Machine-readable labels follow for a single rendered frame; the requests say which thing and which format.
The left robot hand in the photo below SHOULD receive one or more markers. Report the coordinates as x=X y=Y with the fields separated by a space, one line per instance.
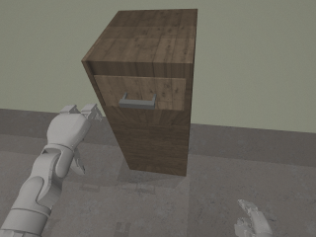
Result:
x=69 y=129

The cabinet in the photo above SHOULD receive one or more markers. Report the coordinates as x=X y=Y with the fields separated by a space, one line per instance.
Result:
x=148 y=43

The handle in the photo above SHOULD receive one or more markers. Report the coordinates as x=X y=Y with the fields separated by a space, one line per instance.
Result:
x=137 y=104

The drawer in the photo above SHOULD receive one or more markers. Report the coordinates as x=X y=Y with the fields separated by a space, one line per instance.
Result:
x=170 y=92

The right robot hand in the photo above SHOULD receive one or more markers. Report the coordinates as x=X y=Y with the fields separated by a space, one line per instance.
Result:
x=257 y=223

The left robot forearm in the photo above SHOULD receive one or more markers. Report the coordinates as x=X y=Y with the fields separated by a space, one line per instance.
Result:
x=32 y=208

